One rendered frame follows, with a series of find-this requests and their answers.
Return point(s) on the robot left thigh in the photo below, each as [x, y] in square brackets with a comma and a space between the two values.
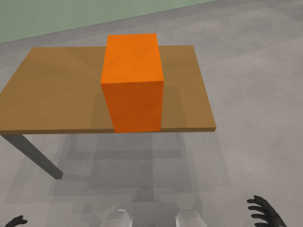
[118, 219]

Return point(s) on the left robot hand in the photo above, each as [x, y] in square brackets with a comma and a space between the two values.
[16, 221]

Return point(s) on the carton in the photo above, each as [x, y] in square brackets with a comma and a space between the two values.
[132, 82]

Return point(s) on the right robot hand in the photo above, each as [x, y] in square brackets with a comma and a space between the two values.
[270, 214]

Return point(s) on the table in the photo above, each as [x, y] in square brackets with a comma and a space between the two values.
[57, 90]

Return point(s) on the robot thigh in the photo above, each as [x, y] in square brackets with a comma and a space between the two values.
[118, 219]
[189, 218]

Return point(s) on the robot right thigh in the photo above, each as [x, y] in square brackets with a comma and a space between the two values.
[189, 218]

